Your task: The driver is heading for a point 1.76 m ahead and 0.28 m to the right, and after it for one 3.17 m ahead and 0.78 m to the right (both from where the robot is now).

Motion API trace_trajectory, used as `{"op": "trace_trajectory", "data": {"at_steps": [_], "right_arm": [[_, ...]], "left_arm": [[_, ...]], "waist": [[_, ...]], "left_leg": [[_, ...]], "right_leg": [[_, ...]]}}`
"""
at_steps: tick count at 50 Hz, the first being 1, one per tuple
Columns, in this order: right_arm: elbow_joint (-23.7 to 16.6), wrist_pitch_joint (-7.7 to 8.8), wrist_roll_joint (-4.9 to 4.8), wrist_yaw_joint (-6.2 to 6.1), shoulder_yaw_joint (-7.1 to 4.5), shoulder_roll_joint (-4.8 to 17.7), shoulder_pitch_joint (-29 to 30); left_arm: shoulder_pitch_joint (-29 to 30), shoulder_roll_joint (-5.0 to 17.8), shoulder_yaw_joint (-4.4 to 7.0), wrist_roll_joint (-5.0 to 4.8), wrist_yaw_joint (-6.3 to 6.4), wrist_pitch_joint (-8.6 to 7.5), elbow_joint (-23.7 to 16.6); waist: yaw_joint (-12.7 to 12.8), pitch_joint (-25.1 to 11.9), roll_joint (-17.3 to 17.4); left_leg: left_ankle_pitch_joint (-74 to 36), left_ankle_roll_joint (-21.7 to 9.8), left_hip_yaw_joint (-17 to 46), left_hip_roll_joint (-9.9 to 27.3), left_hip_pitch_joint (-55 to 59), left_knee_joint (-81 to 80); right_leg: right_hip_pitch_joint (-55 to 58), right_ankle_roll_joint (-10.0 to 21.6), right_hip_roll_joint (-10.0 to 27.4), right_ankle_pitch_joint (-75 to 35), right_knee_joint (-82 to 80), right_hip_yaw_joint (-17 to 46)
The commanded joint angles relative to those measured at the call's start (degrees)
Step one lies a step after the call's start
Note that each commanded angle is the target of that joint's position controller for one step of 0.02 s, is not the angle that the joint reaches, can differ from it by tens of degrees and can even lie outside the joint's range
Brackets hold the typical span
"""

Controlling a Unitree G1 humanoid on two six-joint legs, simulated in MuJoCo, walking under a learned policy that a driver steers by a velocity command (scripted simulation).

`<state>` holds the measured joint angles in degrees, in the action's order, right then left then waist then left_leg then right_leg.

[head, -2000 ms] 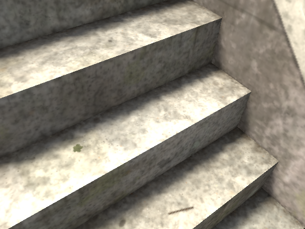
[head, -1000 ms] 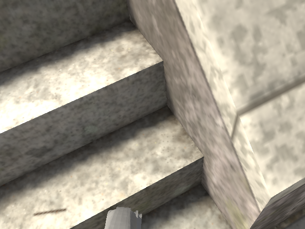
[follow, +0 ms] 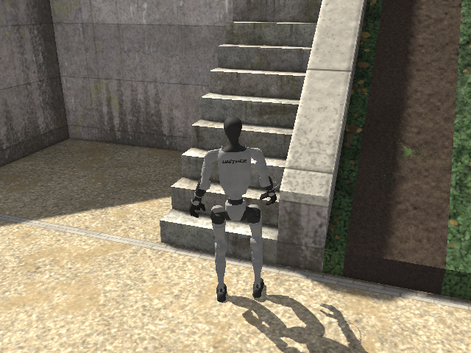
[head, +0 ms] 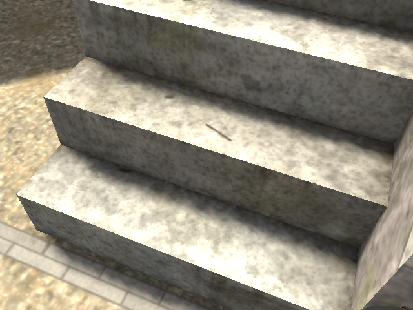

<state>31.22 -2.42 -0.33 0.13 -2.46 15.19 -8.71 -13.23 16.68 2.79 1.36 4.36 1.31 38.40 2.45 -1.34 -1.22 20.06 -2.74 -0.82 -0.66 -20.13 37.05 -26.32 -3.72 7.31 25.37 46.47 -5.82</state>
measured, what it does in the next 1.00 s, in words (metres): walks ahead: right foot, then left foot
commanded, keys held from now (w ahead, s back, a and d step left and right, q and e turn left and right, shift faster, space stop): no key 0.16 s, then w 0.40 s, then no key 0.44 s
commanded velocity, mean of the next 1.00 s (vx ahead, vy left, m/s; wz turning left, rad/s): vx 0.19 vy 0.00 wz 0.10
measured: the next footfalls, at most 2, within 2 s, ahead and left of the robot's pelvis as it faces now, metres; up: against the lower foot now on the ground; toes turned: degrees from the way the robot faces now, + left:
right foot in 0.34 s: +0.02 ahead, -0.09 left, +0.00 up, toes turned +3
left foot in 0.72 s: +0.25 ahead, +0.17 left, +0.00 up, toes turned +5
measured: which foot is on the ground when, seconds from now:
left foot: down 0.00-0.34, up 0.36-0.70, down 0.72-1.00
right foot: up 0.00-0.32, down 0.34-0.72, up 0.74-1.00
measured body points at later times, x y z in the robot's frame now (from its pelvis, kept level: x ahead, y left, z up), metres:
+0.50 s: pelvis +0.03 +0.02 +0.02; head +0.04 +0.00 +0.47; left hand +0.03 +0.27 -0.10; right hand +0.19 -0.22 -0.09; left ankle +0.05 +0.13 -0.66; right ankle -0.02 -0.09 -0.72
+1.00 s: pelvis +0.15 +0.10 +0.01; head +0.16 +0.11 +0.46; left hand +0.20 +0.34 -0.13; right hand +0.27 -0.11 -0.11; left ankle +0.21 +0.17 -0.72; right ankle +0.16 -0.03 -0.71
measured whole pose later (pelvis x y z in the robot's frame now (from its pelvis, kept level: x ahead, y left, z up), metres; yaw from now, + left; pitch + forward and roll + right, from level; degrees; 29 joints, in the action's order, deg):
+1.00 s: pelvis +0.15 +0.10 +0.01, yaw +4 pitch -1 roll +0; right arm 45.7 1.9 1.0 -1.6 0.7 8.1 -13.0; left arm -14.2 11.2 0.6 1.5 1.7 1.5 49.9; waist 0.4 2.8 -1.4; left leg 7.4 -5.0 -3.4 -3.5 -16.7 24.9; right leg -15.5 0.2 0.8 19.5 34.5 0.2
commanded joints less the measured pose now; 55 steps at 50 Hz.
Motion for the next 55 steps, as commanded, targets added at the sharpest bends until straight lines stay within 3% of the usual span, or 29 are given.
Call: {"op": "trace_trajectory", "data": {"at_steps": [1, 3, 4, 7, 9, 10, 12, 16, 17, 18, 19, 20, 23, 24, 28, 29, 33, 35, 36, 37, 38, 40, 42, 46, 51, 52, 53, 54, 55], "right_arm": [[-4.1, 2.62, 2.79, -0.40, -3.42, 12.8, -3.6], [-4.9, 3.18, 0.39, -0.88, -1.85, 7.7, 4.6], [-4.7, 3.18, 0.34, -1.17, -1.10, 6.3, 6.2], [-3.6, 3.34, 1.01, -1.50, 0.23, 2.8, 5.6], [-2.6, 3.14, 1.02, -1.63, 0.04, 2.7, 3.3], [-0.8, 2.62, 2.89, -0.97, -0.58, 4.7, -3.9], [1.2, 2.05, 3.00, 0.07, -1.11, 5.3, -7.1], [2.2, 2.01, 1.37, 0.07, -1.34, 5.2, -5.2], [1.2, 2.75, 1.25, -0.06, -0.69, 2.6, -2.0], [-1.7, 3.56, 0.87, 0.30, 0.21, -1.1, 2.5], [-3.1, 4.34, 2.38, 0.73, -0.83, 3.3, 5.5], [-2.5, 4.86, 2.84, 1.37, -1.42, 3.8, 5.2], [1.7, 4.83, 3.03, 2.87, -1.55, 2.9, 0.1], [0.0, 5.99, -2.40, 1.36, -2.04, 3.0, 3.8], [0.1, 7.29, -0.54, 0.50, -0.59, -0.1, 7.1], [1.7, 5.85, 4.41, 2.03, 0.14, -1.6, 5.1], [2.1, 5.24, 2.59, 2.03, -0.43, -0.3, 4.3], [5.7, 6.36, 3.43, 0.85, -1.23, 1.9, -4.5], [7.0, 7.23, 4.63, 0.27, -1.44, 3.6, -10.0], [7.0, 7.60, 5.49, -0.30, -1.99, 8.4, -15.5], [8.3, 6.82, 2.01, -1.05, -2.06, 8.5, -16.4], [7.1, 6.02, 1.08, -1.31, 0.10, 1.9, -6.9], [7.2, 5.91, 1.14, -2.05, 1.50, -0.9, -1.7], [10.0, 5.88, 1.60, -2.01, 1.29, 0.3, -2.9], [12.7, 4.25, 0.73, -1.78, 1.30, -0.1, -2.9], [13.1, 4.07, 0.90, -1.70, 1.38, -0.6, -3.1], [13.7, 3.65, 0.49, -1.46, 0.94, -0.5, -4.8], [14.8, 3.62, 0.88, -1.34, 0.76, 0.0, -4.9], [12.9, 3.96, 0.49, -2.71, -0.72, 4.1, 0.2]], "left_arm": [[6.7, 6.5, 1.59, -1.05, -0.28, -1.57, -6.5], [3.5, 5.7, 1.87, -0.49, 0.26, -0.60, -3.1], [1.5, 5.0, 1.87, 0.19, 0.21, -0.28, -2.2], [-0.4, 1.3, 0.80, -0.33, -0.81, -0.17, -1.2], [1.4, -0.8, -0.27, -0.47, -1.30, -0.44, -1.7], [-1.2, -0.6, -0.73, 0.74, -3.31, 1.18, -0.4], [0.7, 0.6, -0.36, 0.34, -4.82, 1.47, -1.6], [-5.4, -1.2, -0.68, 0.82, -4.88, -1.23, 0.5], [-10.1, 0.2, -0.50, 1.44, -4.30, -2.29, 1.5], [-14.6, 6.6, 1.09, 1.29, -3.77, -3.03, 2.5], [-15.9, 8.5, 2.23, 0.92, -3.85, -2.99, 3.9], [-14.7, 5.9, 1.72, 0.42, -3.91, -3.32, 4.4], [-9.8, 2.3, 1.08, 0.02, -4.15, -4.76, 4.4], [-8.9, 4.1, 1.43, -2.43, -2.86, -6.14, 3.4], [-10.4, 3.4, 1.13, -2.18, -2.01, -6.92, 5.0], [-12.5, 0.9, 0.70, 0.04, -3.61, -6.83, 7.2], [-12.9, 4.1, 1.75, -0.64, -4.40, -5.96, 8.5], [-11.1, 4.1, 1.67, -1.32, -3.96, -5.74, 8.1], [-11.2, 2.3, 1.01, -1.26, -3.86, -5.74, 7.4], [-16.6, -3.3, -0.48, -1.30, -3.63, -5.30, 5.7], [-19.5, -1.5, -0.35, -2.49, -3.10, -3.40, 7.8], [-13.4, 0.4, 0.00, -0.84, -3.32, -1.51, 8.4], [-11.5, -1.3, -0.56, -0.17, -3.26, -0.69, 9.1], [-10.2, -2.1, -1.14, 0.17, -2.68, 0.14, 10.8], [-7.0, -2.6, -1.99, 1.01, -2.41, -0.28, 11.6], [-7.4, -1.5, -2.06, 1.11, -2.36, -1.02, 11.6], [-5.7, 0.8, -1.44, 0.50, -2.34, -1.57, 12.0], [-5.1, -0.5, -1.62, -0.06, -2.43, -2.07, 12.7], [0.0, 2.4, -0.46, -0.48, -1.57, -2.64, 11.5]], "waist": [[-4.3, -4.1, 10.8], [-0.9, -2.9, 7.2], [0.4, -3.3, 7.8], [0.6, -4.4, 7.9], [-1.4, -5.0, 8.9], [-3.9, -3.2, 10.6], [-5.1, -0.6, 12.8], [-0.2, 3.5, 6.4], [2.3, 3.9, 1.8], [4.5, 4.3, -10.3], [4.9, 10.1, -11.2], [3.0, 11.6, -6.5], [-0.5, 7.6, -4.8], [0.3, 7.2, -6.3], [1.1, 4.6, -4.3], [0.7, 5.2, -4.0], [0.0, 4.1, -7.2], [-4.2, -0.5, -4.0], [-6.3, -5.0, -1.2], [-4.8, -12.6, 12.9], [-5.4, -19.5, 18.1], [-2.4, -8.9, 8.6], [0.5, -3.5, 8.4], [-0.1, -3.7, 8.0], [-0.2, 2.4, 5.9], [-0.3, 3.7, 5.4], [-2.5, 7.8, -0.2], [-2.6, 7.9, -2.8], [-3.0, 6.6, -2.3]], "left_leg": [[-19.9, -17.4, 27.8, 21.6, 10.7, -18.9], [-12.8, -10.0, 18.9, 14.4, 5.4, -17.7], [-15.3, -9.0, 15.6, 12.2, 1.9, -17.4], [-14.4, -8.8, 11.7, 9.3, -0.2, -16.4], [-6.0, -9.3, 13.1, 9.3, 1.4, -17.3], [-2.0, -10.3, 15.2, 10.1, 4.8, -20.2], [9.2, -10.6, 19.3, 11.2, 6.0, -22.1], [19.2, -8.3, 19.0, 8.6, -5.0, -19.3], [15.7, -6.1, 15.7, 5.6, -12.4, -12.1], [9.2, -2.3, 3.7, -3.3, -21.6, 2.7], [8.4, -2.1, 1.4, -2.1, -26.2, 9.1], [4.5, -2.2, 3.9, 0.2, -25.7, 13.2], [-3.2, -0.8, 1.8, 0.8, -22.2, 17.9], [-5.2, 0.5, 3.3, 2.7, -25.1, 19.9], [-13.1, 3.3, 0.5, 2.9, -20.8, 10.8], [-12.4, 2.7, -2.1, 1.1, -15.4, 7.0], [-14.6, 0.3, -3.1, -0.7, -2.3, -3.0], [-19.5, -1.5, -2.3, -1.8, 9.4, -11.7], [-26.8, -1.9, 1.7, 3.6, 19.5, -11.2], [-55.5, -6.1, 19.0, 21.5, 33.2, -6.0], [-59.3, -12.7, 27.3, 24.5, 29.8, -12.3], [-39.6, -9.9, 19.4, 18.3, 18.8, -16.6], [-36.8, -6.5, 12.4, 13.8, 8.7, -20.2], [-28.9, -7.1, 8.8, 11.3, 6.6, -20.6], [10.8, -3.2, 11.6, 9.2, -6.3, -25.4], [11.7, -1.4, 11.6, 8.1, -7.2, -25.6], [6.5, -0.3, 8.9, 4.8, -3.6, -25.0], [0.0, -0.7, 8.3, 4.6, 3.1, -22.1], [0.9, -0.6, 7.6, 3.0, 5.3, -21.5]], "right_leg": [[-19.3, -1.3, -3.6, 6.8, 25.0, 9.0], [-15.3, -1.4, -2.6, -3.8, 22.8, 8.9], [-11.2, -1.8, -3.2, -8.0, 23.2, 8.1], [-4.1, -1.6, -3.7, -12.3, 14.7, 7.1], [-0.7, -0.8, -3.9, -9.5, 4.7, 6.5], [-0.7, 1.5, -6.8, -2.8, 1.2, 2.1], [1.0, 4.0, -7.9, 1.3, -4.2, 1.9], [20.6, 9.3, -9.0, -4.5, -23.0, 2.5], [28.7, 10.9, -2.5, 0.0, -27.6, 11.5], [30.8, 15.0, 8.5, 18.5, -36.3, 29.9], [26.5, 18.5, 15.6, 20.4, -41.7, 39.4], [25.1, 19.2, 14.9, 18.5, -42.2, 37.8], [26.4, 15.4, 7.1, 0.9, -40.8, 23.6], [27.2, 15.7, 7.8, -4.2, -40.6, 22.4], [26.1, 14.4, 4.9, -16.2, -39.6, 13.5], [23.1, 13.3, 1.4, -23.3, -38.2, 10.0], [19.4, 10.5, 3.0, -42.8, -29.6, 8.2], [19.1, 8.1, 0.3, -46.3, -19.1, 6.7], [13.7, 6.7, -1.8, -36.3, -11.4, 5.6], [3.0, 4.5, -6.3, -1.7, 3.6, 2.8], [4.3, 4.3, -10.0, 10.1, 11.6, 6.3], [2.9, 4.7, -6.4, 6.9, 12.7, 8.2], [8.9, 4.0, -4.5, 1.5, 5.3, 7.8], [14.2, 3.2, -6.6, -1.0, -5.4, 6.0], [23.2, 5.3, -5.0, -15.1, -21.1, 8.2], [23.1, 6.1, -2.2, -13.0, -24.1, 11.1], [14.3, 6.6, -1.6, -7.5, -25.1, 12.7], [9.5, 6.2, -1.8, -5.8, -26.8, 12.6], [7.4, 4.8, -4.5, -5.5, -23.9, 8.5]]}}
